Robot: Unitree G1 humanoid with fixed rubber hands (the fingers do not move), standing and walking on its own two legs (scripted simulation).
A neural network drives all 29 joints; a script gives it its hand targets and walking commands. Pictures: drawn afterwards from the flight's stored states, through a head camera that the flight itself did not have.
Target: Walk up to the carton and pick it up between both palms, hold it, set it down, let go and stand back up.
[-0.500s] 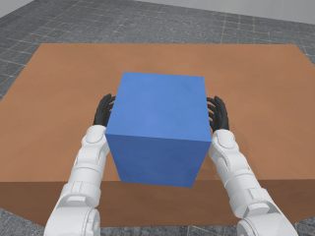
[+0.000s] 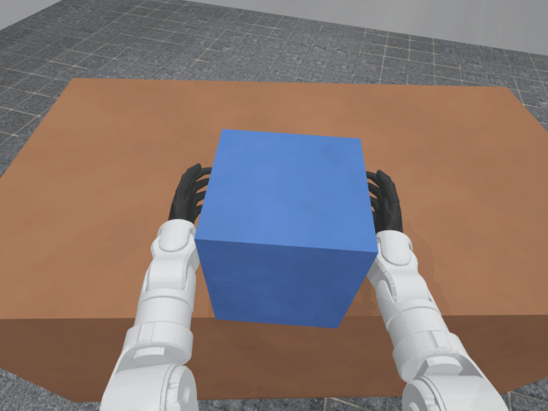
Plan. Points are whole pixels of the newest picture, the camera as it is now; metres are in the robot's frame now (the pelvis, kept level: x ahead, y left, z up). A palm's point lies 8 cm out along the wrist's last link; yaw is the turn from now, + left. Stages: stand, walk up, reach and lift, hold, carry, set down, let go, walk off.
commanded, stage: reach and lift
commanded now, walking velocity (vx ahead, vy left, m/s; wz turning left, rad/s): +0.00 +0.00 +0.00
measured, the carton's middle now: (283, 234) +0.38 +0.04 +0.03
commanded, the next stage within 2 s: none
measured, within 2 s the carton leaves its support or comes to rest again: leaves its support in 0.96 s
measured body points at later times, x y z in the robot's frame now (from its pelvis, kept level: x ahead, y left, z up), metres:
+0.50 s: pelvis +0.01 -0.01 +0.00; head +0.02 +0.02 +0.45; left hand +0.38 +0.19 +0.08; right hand +0.38 -0.12 +0.08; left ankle +0.04 +0.11 -0.75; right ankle -0.02 -0.13 -0.75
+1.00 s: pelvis +0.01 -0.01 +0.00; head +0.01 +0.02 +0.45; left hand +0.38 +0.18 +0.09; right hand +0.38 -0.13 +0.08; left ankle +0.04 +0.11 -0.75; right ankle -0.02 -0.13 -0.75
